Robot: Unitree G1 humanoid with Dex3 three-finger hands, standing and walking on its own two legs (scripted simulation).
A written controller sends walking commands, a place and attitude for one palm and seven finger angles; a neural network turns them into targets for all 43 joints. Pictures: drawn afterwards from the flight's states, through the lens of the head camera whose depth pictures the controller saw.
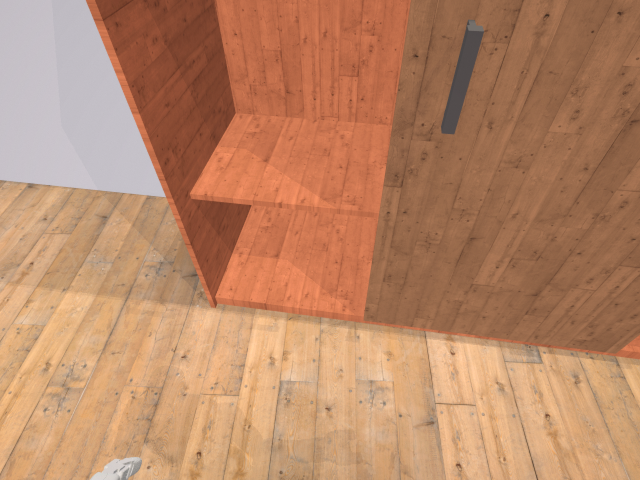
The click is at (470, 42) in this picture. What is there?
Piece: wardrobe's sliding door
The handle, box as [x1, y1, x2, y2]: [441, 20, 483, 133]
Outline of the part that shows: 474,20 468,20 461,50 441,125 442,133 454,133 483,33 482,26 476,26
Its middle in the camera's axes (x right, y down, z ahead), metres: +0.24 -0.27 +0.66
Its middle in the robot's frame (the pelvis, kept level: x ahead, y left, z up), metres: +0.71 -0.19 +0.17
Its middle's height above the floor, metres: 0.93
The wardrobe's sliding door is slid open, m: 0.55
